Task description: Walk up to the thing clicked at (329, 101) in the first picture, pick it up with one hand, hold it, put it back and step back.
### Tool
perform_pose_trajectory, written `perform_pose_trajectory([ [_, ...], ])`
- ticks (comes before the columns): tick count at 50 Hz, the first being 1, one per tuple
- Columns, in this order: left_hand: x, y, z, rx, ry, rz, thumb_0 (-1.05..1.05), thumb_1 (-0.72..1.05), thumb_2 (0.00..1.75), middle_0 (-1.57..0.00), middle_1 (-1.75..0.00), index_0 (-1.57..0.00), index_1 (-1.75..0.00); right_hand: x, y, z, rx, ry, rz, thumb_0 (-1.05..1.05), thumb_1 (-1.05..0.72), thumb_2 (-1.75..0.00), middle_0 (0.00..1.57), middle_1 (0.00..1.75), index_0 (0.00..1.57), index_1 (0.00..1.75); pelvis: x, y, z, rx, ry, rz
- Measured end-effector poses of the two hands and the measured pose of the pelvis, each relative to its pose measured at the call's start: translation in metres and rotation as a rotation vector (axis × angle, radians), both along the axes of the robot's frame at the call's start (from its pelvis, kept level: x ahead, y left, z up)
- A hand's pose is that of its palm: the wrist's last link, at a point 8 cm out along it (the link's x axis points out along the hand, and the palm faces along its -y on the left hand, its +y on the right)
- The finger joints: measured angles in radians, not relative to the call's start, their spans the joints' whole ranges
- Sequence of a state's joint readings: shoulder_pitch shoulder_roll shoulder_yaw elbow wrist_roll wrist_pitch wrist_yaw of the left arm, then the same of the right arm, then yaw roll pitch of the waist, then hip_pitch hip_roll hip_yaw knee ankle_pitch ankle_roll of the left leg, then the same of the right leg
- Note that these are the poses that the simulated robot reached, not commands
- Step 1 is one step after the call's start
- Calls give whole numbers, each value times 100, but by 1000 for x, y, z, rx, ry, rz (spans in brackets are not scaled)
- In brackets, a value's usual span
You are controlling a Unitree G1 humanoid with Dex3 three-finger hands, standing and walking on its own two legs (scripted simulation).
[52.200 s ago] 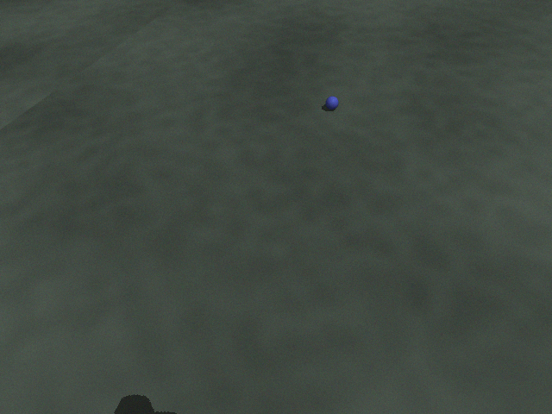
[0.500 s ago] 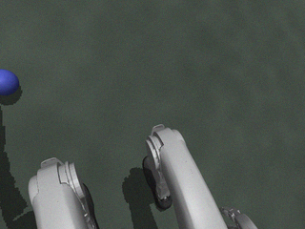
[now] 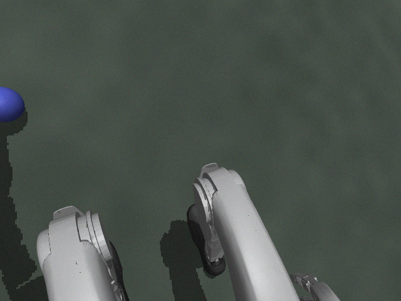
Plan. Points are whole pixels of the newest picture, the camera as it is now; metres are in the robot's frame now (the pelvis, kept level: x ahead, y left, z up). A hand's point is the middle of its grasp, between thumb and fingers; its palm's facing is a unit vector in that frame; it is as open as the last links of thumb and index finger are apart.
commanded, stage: withdraw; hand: left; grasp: from above
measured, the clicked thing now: (3, 104) +0.59 +0.30 -0.34
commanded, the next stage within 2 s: none
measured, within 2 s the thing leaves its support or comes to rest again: neither
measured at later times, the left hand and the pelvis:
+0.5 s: hand out of the picture +0.57 +0.32 -0.08, palm faces -0.42 -0.06 -0.91, open 9.6 cm; pelvis +0.00 +0.00 +0.00, yaw +0 degrees
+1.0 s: hand out of the picture +0.56 +0.32 -0.09, palm faces -0.40 -0.06 -0.91, open 9.9 cm; pelvis +0.00 +0.00 +0.00, yaw +0 degrees
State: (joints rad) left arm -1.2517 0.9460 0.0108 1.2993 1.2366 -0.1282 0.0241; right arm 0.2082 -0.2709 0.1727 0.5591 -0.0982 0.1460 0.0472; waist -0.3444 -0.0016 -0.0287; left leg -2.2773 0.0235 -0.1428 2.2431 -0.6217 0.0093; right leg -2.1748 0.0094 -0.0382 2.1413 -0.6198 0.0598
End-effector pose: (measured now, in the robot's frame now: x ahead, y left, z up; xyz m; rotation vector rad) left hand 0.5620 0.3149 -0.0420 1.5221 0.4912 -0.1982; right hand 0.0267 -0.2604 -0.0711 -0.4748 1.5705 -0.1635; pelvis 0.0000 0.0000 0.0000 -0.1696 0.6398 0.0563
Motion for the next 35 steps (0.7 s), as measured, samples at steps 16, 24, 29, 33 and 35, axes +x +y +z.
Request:
perform_pose_trajectory([
  [16, 3, 6, 12, -4, 10, 9, 0, 18, 40, -73, -32, -72, -32, -2, 3, 0, 8, 2, -2, 0, -91, -90, 20, 30, 20, 30, 0, 1, 1, -2, 0, 1],
  [24, 7, 4, 17, -4, -9, 6, 0, 16, 42, -72, -33, -71, -33, -8, 0, 6, -9, 18, -13, 0, -91, -90, 20, 30, 20, 30, 0, 1, 4, 0, 4, 1],
  [29, 6, 1, 13, -3, 13, 4, 0, 16, 42, -72, -33, -71, -33, -10, 0, 8, -12, 18, -13, 0, -91, -90, 20, 30, 20, 30, 0, 1, 4, -2, 2, -1],
  [33, 4, -3, 6, -4, 21, -6, 0, 16, 42, -71, -33, -71, -34, -11, -1, 7, -11, 18, -10, 0, -91, -90, 20, 30, 20, 30, -1, 1, 2, -3, -2, -1],
  [35, 2, -3, 2, -7, 19, -7, 0, 16, 42, -71, -34, -70, -34, -11, -1, 5, -10, 18, -9, 0, -91, -90, 20, 30, 20, 30, -1, 1, 1, -3, -4, -1],
])
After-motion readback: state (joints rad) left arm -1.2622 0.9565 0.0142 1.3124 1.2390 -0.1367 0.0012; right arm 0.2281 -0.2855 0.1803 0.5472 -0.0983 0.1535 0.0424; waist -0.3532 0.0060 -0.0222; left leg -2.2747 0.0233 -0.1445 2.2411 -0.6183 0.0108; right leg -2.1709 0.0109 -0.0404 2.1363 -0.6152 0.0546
